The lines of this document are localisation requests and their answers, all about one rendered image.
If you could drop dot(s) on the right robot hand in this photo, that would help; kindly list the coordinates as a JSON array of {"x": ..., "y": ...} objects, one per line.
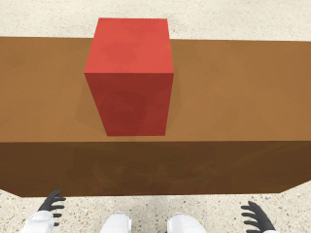
[{"x": 262, "y": 222}]

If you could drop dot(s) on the left robot forearm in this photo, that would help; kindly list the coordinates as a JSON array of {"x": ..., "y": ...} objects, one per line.
[{"x": 40, "y": 222}]

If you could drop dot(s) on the robot right thigh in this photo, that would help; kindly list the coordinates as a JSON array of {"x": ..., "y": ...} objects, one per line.
[{"x": 184, "y": 224}]

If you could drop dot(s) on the left robot hand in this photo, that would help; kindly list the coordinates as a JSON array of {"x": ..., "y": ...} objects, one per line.
[{"x": 47, "y": 205}]

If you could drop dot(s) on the robot left thigh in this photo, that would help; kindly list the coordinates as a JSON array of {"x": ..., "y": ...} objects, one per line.
[{"x": 117, "y": 223}]

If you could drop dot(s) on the pedestal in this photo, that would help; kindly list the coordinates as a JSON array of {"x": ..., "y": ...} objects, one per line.
[{"x": 239, "y": 122}]

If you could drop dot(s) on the carton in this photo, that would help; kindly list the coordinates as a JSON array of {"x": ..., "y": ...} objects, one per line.
[{"x": 129, "y": 71}]

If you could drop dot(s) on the robot thigh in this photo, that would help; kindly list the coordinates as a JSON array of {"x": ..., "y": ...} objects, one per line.
[
  {"x": 117, "y": 223},
  {"x": 184, "y": 224}
]

